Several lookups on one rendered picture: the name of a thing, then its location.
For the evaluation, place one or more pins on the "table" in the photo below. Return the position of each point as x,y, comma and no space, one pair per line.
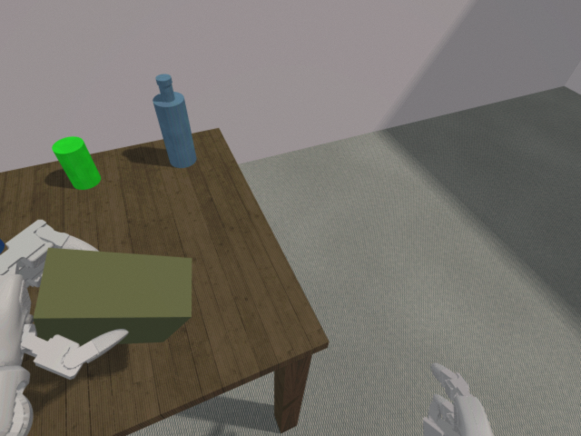
250,316

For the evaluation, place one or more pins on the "robot right hand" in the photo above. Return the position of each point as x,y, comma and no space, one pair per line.
466,417

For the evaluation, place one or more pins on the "robot left hand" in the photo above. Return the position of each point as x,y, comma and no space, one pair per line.
21,266

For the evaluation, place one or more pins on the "sponge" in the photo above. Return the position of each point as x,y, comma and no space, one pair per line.
84,294

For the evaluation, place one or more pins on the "left robot forearm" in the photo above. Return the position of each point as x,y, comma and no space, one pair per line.
16,412

